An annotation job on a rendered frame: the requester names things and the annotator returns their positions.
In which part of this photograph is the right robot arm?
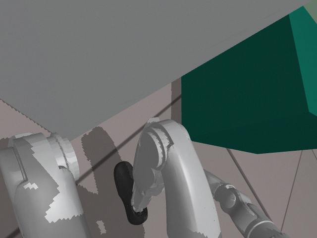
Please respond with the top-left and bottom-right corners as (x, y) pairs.
(214, 183), (290, 238)

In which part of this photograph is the right robot foot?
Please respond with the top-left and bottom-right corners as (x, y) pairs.
(114, 161), (148, 225)

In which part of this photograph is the right robot hand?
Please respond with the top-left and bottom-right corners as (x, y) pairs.
(204, 169), (225, 199)

